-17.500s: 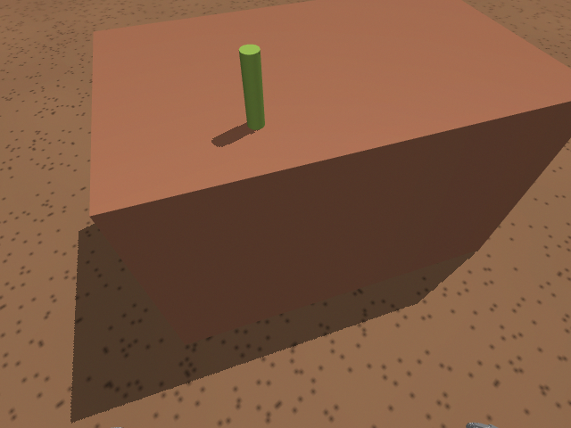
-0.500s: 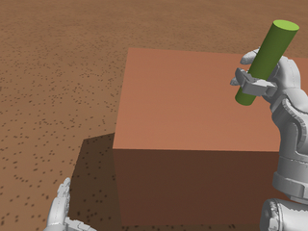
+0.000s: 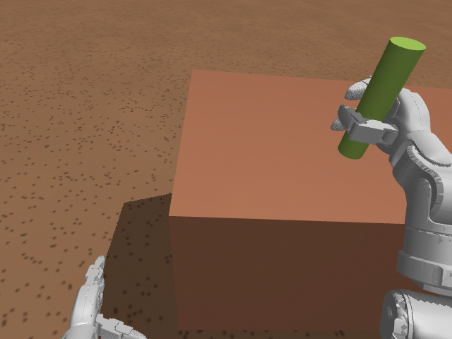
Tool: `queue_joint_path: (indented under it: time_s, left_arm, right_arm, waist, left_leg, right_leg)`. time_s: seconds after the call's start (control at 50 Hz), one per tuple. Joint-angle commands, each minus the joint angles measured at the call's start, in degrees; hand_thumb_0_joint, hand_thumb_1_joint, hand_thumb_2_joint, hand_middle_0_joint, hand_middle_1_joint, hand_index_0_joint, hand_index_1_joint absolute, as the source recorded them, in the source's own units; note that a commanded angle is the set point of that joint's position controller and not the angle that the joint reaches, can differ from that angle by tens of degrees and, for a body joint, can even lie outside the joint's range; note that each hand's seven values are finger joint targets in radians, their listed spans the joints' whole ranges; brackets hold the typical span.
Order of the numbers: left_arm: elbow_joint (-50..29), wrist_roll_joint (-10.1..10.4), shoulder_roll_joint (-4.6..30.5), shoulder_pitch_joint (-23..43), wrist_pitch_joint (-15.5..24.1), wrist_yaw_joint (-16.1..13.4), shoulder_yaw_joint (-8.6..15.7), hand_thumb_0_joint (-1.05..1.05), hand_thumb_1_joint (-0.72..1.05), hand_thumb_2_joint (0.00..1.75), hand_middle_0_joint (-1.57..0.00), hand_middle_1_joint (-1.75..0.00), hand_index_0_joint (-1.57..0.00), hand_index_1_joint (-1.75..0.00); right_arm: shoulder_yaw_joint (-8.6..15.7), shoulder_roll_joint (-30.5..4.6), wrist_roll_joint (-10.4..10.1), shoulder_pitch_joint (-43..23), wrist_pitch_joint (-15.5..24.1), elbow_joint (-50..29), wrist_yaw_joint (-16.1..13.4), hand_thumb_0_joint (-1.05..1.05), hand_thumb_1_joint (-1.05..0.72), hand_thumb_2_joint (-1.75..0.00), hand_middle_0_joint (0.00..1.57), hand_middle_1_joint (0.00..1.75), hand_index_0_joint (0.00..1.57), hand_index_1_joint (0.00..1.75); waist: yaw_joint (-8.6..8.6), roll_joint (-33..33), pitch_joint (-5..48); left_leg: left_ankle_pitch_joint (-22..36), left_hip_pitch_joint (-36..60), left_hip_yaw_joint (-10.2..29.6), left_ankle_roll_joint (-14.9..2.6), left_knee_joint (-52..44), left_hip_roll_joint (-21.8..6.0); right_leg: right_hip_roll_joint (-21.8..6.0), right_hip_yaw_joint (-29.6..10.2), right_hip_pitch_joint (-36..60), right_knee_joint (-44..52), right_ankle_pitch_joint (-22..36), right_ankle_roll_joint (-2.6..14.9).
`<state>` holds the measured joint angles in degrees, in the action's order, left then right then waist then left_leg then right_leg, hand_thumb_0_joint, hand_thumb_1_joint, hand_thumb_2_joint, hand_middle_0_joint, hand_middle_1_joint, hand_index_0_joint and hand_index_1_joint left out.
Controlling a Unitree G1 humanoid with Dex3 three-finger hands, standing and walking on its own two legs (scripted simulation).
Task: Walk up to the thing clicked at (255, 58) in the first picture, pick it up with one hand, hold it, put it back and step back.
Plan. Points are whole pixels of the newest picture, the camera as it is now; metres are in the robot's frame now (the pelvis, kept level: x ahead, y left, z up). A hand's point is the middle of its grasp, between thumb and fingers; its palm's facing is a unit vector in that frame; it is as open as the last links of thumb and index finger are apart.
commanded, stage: hold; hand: right
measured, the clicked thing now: (374, 105) +0.35 -0.17 +0.29
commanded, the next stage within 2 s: crouch in 0.94 s
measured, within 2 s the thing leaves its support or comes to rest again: neither
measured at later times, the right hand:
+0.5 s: hand (359, 120) +0.35 -0.16 +0.26, palm faces +0.09 +1.00 +0.02, open 5.1 cm
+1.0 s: hand (373, 113) +0.35 -0.18 +0.28, palm faces +0.14 +0.99 +0.01, open 5.1 cm
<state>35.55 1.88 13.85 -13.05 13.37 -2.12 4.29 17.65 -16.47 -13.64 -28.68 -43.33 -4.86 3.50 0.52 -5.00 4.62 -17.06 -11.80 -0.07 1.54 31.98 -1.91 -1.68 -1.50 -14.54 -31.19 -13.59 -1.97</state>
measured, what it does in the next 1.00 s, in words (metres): stands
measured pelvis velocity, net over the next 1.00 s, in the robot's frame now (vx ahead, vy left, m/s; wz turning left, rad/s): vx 0.00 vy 0.00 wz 0.01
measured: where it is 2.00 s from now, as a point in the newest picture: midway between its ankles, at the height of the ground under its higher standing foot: outside the picture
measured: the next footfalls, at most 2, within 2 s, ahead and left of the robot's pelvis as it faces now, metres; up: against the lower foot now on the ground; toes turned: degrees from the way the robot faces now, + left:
none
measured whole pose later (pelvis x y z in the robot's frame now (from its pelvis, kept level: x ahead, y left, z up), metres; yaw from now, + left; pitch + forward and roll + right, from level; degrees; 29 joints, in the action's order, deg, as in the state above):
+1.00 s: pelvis +0.00 +0.00 +0.00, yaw +0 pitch -3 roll +0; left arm 34.3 2.1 13.8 -15.2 14.0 -1.8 5.2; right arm 20.1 -17.2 -12.6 -28.9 -40.6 -4.3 1.2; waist 0.6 -4.4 4.4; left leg -17.2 -11.9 0.2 1.6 32.4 -1.8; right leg -1.8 -1.3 -14.5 -31.7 -13.9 -1.9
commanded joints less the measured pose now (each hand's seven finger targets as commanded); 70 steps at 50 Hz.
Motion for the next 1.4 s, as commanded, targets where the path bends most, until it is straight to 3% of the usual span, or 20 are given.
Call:
queue_joint_path:
  time_s: [0.0, 0.08, 0.14, 0.22, 0.24, 0.36, 0.42, 0.48, 0.58, 0.64, 0.78, 0.82, 0.9, 0.92, 1.0, 1.04, 1.12, 1.2, 1.34, 1.38]
  left_arm:
    - [-8.66, 0.25, 8.22, 4.41, 2.97, -0.43, 4.93, 0.0, -0.55, 0.05, -0.05, -0.05, -0.05, -0.05]
    - [-8.48, 0.39, 6.58, 3.76, 2.86, -0.39, 3.98, 0.0, -0.56, 0.05, -0.05, -0.05, -0.05, -0.05]
    - [-11.29, 0.52, 4.4, 6.84, 3.14, -0.11, 1.26, 0.0, -0.55, 0.05, -0.05, -0.05, -0.05, -0.05]
    - [-12.33, 0.74, 5.14, 12.79, 3.49, -0.04, 0.54, 0.0, -0.55, 0.05, -0.05, -0.06, -0.05, -0.06]
    - [-7.99, 0.56, 7.51, 9.98, 3.17, -0.36, 3.49, 0.0, -0.55, 0.04, -0.05, -0.06, -0.06, -0.05]
    - [-9.58, 0.39, 7.81, 6.5, 3.03, -0.5, 4.18, 0.0, -0.54, 0.04, -0.05, -0.06, -0.06, -0.05]
    - [-11.66, 0.32, 6.47, 5.66, 3.2, -0.16, 3.6, 0.0, -0.55, 0.05, -0.05, -0.05, -0.05, -0.05]
    - [-7.88, 0.28, 5.72, 2.39, 2.8, -0.18, 3.42, 0.0, -0.56, 0.06, -0.05, -0.05, -0.05, -0.05]
    - [-11.93, 0.56, 4.6, 9.12, 3.41, 0.1, 0.65, 0.0, -0.55, 0.05, -0.05, -0.06, -0.05, -0.05]
    - [-12.26, 0.75, 5.67, 13.99, 3.97, -0.05, 0.96, 0.0, -0.55, 0.04, -0.05, -0.06, -0.06, -0.06]
    - [-10.33, 0.31, 7.6, 7.22, 3.39, -0.36, 4.03, 0.0, -0.54, 0.04, -0.06, -0.06, -0.06, -0.05]
    - [-10.16, 0.25, 6.71, 5.66, 3.52, -0.25, 4.32, 0.0, -0.55, 0.04, -0.06, -0.06, -0.06, -0.05]
    - [-8.89, 0.33, 5.32, 3.93, 3.38, 0.06, 3.18, 0.0, -0.55, 0.05, -0.05, -0.05, -0.05, -0.05]
    - [-9.69, 0.49, 4.01, 5.25, 3.6, 0.29, 1.51, 0.0, -0.55, 0.05, -0.05, -0.05, -0.05, -0.05]
    - [-13.03, 0.72, 5.65, 11.2, 3.93, 0.28, 1.76, 0.0, -0.55, 0.05, -0.05, -0.05, -0.05, -0.05]
    - [-11.79, 0.54, 4.98, 12.49, 4.03, 0.2, 0.45, 0.0, -0.54, 0.05, -0.05, -0.06, -0.05, -0.05]
    - [-12.38, 0.41, 8.48, 11.58, 4.56, -0.73, 3.57, 0.0, -0.54, 0.04, -0.05, -0.05, -0.05, -0.05]
    - [-8.74, 0.22, 4.38, 4.73, 4.28, -0.49, 0.63, 0.0, -0.54, 0.04, -0.05, -0.05, -0.05, -0.05]
    - [-10.26, -0.21, 7.03, 4.65, 6.29, 0.43, 4.61, 0.0, -0.56, 0.06, -0.05, -0.05, -0.05, -0.05]
    - [-8.59, -0.39, 5.59, 4.62, 6.94, 0.43, 3.13, 0.0, -0.56, 0.06, -0.05, -0.05, -0.05, -0.05]
  right_arm:
    - [9.3, -17.69, -0.51, -28.4, 6.14, -12.45, -1.82, 0.0, -0.72, -1.35, 1.44, 1.46, 1.45, 1.46]
    - [9.65, -17.99, -0.49, -27.59, 7.26, -13.98, -2.79, 0.0, -0.73, -1.33, 1.44, 1.45, 1.44, 1.45]
    - [3.0, -11.84, -0.17, -30.04, 7.46, -16.46, -1.88, 0.0, -0.71, -1.33, 1.44, 1.45, 1.44, 1.45]
    - [-1.15, -7.85, 0.43, -27.24, 5.42, -13.32, -0.07, 0.0, -0.7, -1.34, 1.43, 1.45, 1.43, 1.45]
    - [0.93, -10.13, 0.41, -25.65, 4.7, -9.97, 0.02, 0.0, -0.71, -1.34, 1.43, 1.45, 1.43, 1.45]
    - [8.68, -17.27, -0.43, -26.7, 5.32, -11.17, -0.73, 0.0, -0.72, -1.31, 1.41, 1.42, 1.42, 1.42]
    - [10.08, -18.07, -0.39, -28.14, 7.08, -13.25, -1.9, 0.0, -0.72, -1.33, 1.44, 1.45, 1.44, 1.45]
    - [10.28, -18.56, -0.28, -27.38, 8.48, -14.23, -2.5, 0.0, -0.72, -1.32, 1.44, 1.44, 1.44, 1.44]
    - [-0.29, -8.92, 0.76, -28.76, 8.08, -15.48, -1.36, 0.0, -0.72, -1.33, 1.44, 1.45, 1.45, 1.45]
    - [-2.33, -7.58, 0.72, -27.97, 6.86, -13.37, 0.15, 0.0, -0.7, -1.34, 1.43, 1.45, 1.44, 1.45]
    - [9.45, -17.88, -0.3, -27.9, 6.18, -12.04, -0.91, 0.0, -0.74, -1.32, 1.42, 1.43, 1.42, 1.43]
    - [10.0, -17.41, -0.68, -28.33, 7.08, -11.51, -1.65, 0.0, -0.76, -1.33, 1.44, 1.44, 1.44, 1.44]
    - [8.11, -17.03, 0.21, -29.36, 8.52, -13.34, -2.73, 0.0, -0.73, -1.33, 1.45, 1.45, 1.45, 1.45]
    - [5.61, -14.64, 0.23, -29.83, 8.71, -14.04, -2.49, 0.0, -0.73, -1.32, 1.46, 1.45, 1.45, 1.45]
    - [-0.28, -9.45, 0.62, -30.29, 7.55, -14.52, -1.22, 0.0, -0.7, -1.32, 1.43, 1.44, 1.43, 1.44]
    - [-0.69, -9.2, 1.0, -30.19, 6.53, -13.07, -0.4, 0.0, -0.69, -1.3, 1.42, 1.42, 1.42, 1.42]
    - [2.1, -12.3, 0.9, -30.24, 5.41, -7.59, 0.5, 0.0, -0.72, -1.27, 1.39, 1.38, 1.39, 1.38]
    - [6.52, -14.97, 0.52, -27.0, 7.34, 1.11, 0.1, 0.0, -0.77, -1.29, 1.44, 1.41, 1.43, 1.41]
    - [5.62, -15.45, 2.89, -35.19, 16.92, 5.42, -2.03, 0.0, -0.77, -1.33, 1.48, 1.45, 1.47, 1.45]
    - [4.51, -15.71, 3.66, -41.04, 20.95, 5.31, -2.54, 0.0, -0.78, -1.3, 1.46, 1.42, 1.45, 1.42]
  waist:
    - [-0.37, 6.03, 11.55]
    - [-0.61, 5.65, 9.1]
    - [-0.17, 3.11, 10.15]
    - [-0.28, 2.68, 10.94]
    - [-0.11, 1.46, 8.72]
    - [-0.54, 5.73, 12.15]
    - [-0.38, 7.17, 13.35]
    - [-0.84, 4.92, 10.02]
    - [0.01, 1.84, 9.31]
    - [0.08, 1.83, 10.23]
    - [-0.8, 5.38, 13.97]
    - [-0.44, 6.78, 12.2]
    - [-0.24, 4.54, 8.2]
    - [-0.4, 3.9, 7.3]
    - [0.03, 2.03, 10.73]
    - [-0.19, 1.5, 11.98]
    - [0.95, 4.04, 12.38]
    - [0.45, 7.86, 7.14]
    - [3.1, 5.26, 9.0]
    - [2.55, 2.88, 11.13]
  left_leg:
    - [10.12, -2.21, -4.08, -0.56, -6.16, 2.41]
    - [7.99, -3.22, -2.99, -0.28, -6.88, 1.83]
    - [8.01, -3.22, -3.03, -0.57, -6.45, 2.08]
    - [9.27, -3.22, -3.41, -0.72, -6.2, 2.39]
    - [8.43, -4.01, -3.49, -0.77, -6.49, 2.34]
    - [10.45, -1.52, -4.03, -0.34, -6.63, 2.05]
    - [12.09, -1.23, -3.7, -0.08, -6.29, 1.97]
    - [9.67, -2.79, -2.98, -0.25, -6.5, 1.81]
    - [6.58, -4.16, -3.35, -1.02, -6.48, 2.38]
    - [7.35, -3.22, -3.8, -1.09, -6.31, 2.84]
    - [11.69, -0.49, -4.29, -0.51, -6.19, 2.27]
    - [10.2, -1.42, -3.96, -0.24, -6.56, 2.3]
    - [5.01, -3.62, -2.69, -0.3, -7.54, 1.84]
    - [3.49, -4.23, -2.87, -0.47, -7.38, 2.1]
    - [6.78, -2.97, -3.16, -0.8, -6.66, 2.4]
    - [8.97, -2.43, -3.19, -0.76, -6.39, 2.28]
    - [8.9, -2.49, -4.15, -0.52, -6.67, 2.51]
    - [8.05, -3.7, -4.07, 0.05, -7.08, 2.55]
    - [6.09, -6.75, -2.02, -0.01, -6.21, 2.1]
    - [6.01, -7.41, -1.97, -0.23, -5.16, 2.23]
  right_leg:
    - [2.02, 2.2, 7.32, 3.26, 7.11, 2.45]
    - [2.51, 2.95, 5.92, 2.96, 4.5, 2.79]
    - [2.14, 2.65, 7.06, 3.13, 4.83, 2.49]
    - [1.78, 1.97, 7.79, 3.79, 6.72, 2.12]
    - [1.76, 1.81, 7.55, 3.96, 5.85, 2.03]
    - [2.22, 2.28, 8.16, 3.42, 7.41, 2.55]
    - [2.5, 2.72, 8.09, 2.78, 8.31, 2.7]
    - [2.52, 3.06, 6.87, 2.78, 5.97, 2.77]
    - [1.56, 2.19, 7.29, 3.98, 3.8, 2.16]
    - [1.14, 1.37, 7.63, 4.43, 5.2, 1.75]
    - [2.03, 2.34, 8.46, 3.33, 8.91, 2.21]
    - [2.25, 2.8, 7.35, 3.14, 6.92, 2.57]
    - [2.47, 3.15, 5.58, 3.61, 1.71, 2.78]
    - [2.2, 3.04, 5.22, 3.87, 0.52, 2.66]
    - [1.74, 2.21, 7.02, 3.9, 3.97, 2.17]
    - [1.78, 2.03, 7.96, 3.48, 6.38, 2.09]
    - [1.35, 1.44, 9.61, 4.42, 5.98, 2.04]
    - [1.72, 2.23, 5.72, 4.26, 4.48, 2.67]
    - [1.61, 2.99, 4.74, 3.33, 1.22, 2.73]
    - [1.39, 2.89, 5.82, 2.48, 0.99, 2.5]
